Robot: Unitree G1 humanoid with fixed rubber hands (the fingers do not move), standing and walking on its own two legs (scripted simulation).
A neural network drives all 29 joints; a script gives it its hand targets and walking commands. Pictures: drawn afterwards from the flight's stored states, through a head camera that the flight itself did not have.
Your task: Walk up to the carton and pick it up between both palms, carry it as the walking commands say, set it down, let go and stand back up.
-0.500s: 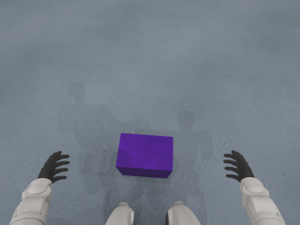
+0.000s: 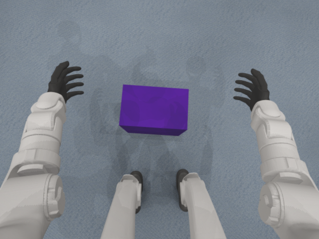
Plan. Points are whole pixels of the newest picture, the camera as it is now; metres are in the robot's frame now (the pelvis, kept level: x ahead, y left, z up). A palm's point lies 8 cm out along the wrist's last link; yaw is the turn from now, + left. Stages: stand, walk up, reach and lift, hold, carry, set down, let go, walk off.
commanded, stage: reach and lift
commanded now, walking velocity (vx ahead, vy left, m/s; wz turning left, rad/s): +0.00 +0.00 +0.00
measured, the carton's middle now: (154, 113) +0.50 +0.01 -0.53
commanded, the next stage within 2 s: none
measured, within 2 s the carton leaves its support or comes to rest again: neither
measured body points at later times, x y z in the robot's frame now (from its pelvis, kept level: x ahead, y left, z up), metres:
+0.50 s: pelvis +0.03 +0.00 -0.03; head +0.32 +0.00 +0.31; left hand +0.53 +0.22 -0.15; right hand +0.50 -0.24 -0.15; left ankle +0.09 +0.11 -0.63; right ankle +0.09 -0.14 -0.63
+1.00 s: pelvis -0.01 +0.00 -0.18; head +0.32 +0.00 +0.12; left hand +0.53 +0.22 -0.31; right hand +0.51 -0.23 -0.31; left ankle +0.08 +0.11 -0.63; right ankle +0.09 -0.14 -0.63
